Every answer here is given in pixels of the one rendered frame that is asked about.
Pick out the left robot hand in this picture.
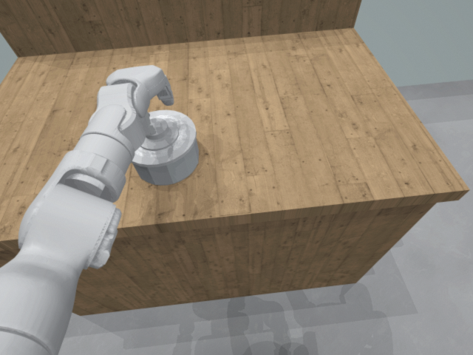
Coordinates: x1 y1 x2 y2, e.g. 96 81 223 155
106 65 174 137

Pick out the pot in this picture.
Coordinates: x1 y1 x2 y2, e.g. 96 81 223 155
133 139 199 186

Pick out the knob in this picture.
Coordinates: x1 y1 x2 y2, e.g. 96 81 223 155
146 118 169 140

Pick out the robot left forearm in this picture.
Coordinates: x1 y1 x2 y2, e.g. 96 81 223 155
18 76 150 249

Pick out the lid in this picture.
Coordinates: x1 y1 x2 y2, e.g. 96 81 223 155
132 110 197 167

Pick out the table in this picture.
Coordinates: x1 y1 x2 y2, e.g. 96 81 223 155
0 0 470 316

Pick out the left robot upper arm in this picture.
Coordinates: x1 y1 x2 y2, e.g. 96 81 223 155
0 183 122 355

